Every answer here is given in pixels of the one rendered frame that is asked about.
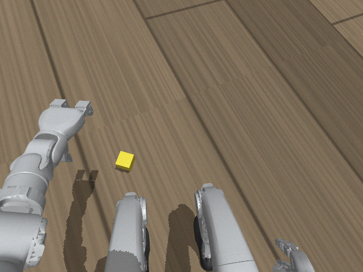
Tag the left robot arm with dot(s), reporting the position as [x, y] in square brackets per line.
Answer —
[22, 202]

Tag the left robot hand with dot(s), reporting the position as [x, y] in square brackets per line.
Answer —
[67, 121]

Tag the right robot hand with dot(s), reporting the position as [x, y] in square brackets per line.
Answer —
[299, 262]

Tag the cube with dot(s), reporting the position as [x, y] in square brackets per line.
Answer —
[125, 161]

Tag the right robot foot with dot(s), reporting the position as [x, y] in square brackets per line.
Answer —
[206, 263]

